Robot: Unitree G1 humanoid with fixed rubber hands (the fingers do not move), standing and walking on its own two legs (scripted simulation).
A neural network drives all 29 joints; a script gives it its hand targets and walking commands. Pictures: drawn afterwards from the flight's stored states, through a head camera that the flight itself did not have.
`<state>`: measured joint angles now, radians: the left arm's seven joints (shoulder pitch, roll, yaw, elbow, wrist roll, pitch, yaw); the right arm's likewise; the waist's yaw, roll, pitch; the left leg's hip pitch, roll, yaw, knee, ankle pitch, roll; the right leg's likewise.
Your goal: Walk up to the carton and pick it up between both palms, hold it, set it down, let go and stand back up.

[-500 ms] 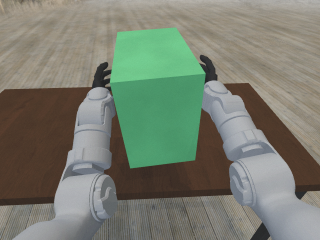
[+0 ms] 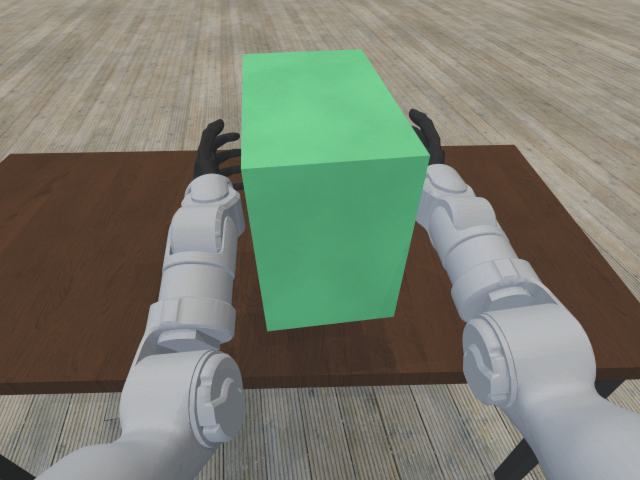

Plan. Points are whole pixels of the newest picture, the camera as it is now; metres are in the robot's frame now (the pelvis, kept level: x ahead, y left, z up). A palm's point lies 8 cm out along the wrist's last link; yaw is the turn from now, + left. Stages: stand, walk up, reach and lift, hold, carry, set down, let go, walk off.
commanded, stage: set down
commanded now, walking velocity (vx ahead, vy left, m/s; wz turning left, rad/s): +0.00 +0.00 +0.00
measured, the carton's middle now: (316, 183) +0.46 +0.04 +0.18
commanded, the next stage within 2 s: none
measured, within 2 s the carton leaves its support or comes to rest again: rests again in 1.92 s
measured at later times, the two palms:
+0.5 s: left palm (208, 194) +0.40 +0.17 +0.20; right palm (408, 180) +0.46 -0.08 +0.19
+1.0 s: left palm (210, 209) +0.42 +0.18 +0.16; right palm (396, 195) +0.48 -0.07 +0.15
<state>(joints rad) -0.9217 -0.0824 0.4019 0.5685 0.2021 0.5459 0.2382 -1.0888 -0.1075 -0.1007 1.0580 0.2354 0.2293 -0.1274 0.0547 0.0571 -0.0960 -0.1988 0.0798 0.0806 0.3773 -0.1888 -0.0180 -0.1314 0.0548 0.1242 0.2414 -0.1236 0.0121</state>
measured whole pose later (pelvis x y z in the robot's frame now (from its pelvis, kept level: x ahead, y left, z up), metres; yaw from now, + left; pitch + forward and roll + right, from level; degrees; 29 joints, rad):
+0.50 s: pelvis +0.01 -0.01 +0.00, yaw +0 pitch +2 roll -1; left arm -0.92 -0.11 0.46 0.61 0.20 0.46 0.24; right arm -1.08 -0.10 -0.16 1.11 0.14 0.15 -0.09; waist 0.11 0.06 -0.08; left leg -0.20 0.08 0.08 0.35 -0.19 -0.03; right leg -0.15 0.06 0.12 0.24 -0.13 0.00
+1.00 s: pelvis +0.02 -0.01 +0.00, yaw +0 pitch +6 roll -1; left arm -0.92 -0.15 0.53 0.63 0.25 0.38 0.22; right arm -1.06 -0.07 -0.27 1.12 0.01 0.09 -0.05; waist 0.16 0.06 -0.07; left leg -0.26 0.09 0.08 0.35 -0.18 -0.04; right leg -0.21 0.07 0.12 0.24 -0.14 -0.01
